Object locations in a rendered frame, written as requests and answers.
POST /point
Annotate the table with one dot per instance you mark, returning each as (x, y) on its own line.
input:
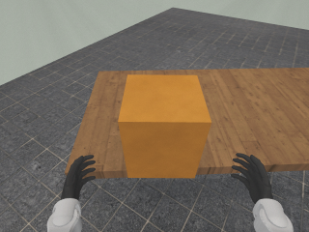
(261, 112)

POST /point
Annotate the robot left forearm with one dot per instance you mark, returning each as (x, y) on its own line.
(66, 216)

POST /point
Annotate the carton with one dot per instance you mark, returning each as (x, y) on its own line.
(164, 124)

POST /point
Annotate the robot right forearm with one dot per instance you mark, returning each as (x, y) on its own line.
(270, 217)

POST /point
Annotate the right robot hand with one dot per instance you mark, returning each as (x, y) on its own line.
(257, 180)

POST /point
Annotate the left robot hand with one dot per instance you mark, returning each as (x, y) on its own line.
(74, 182)

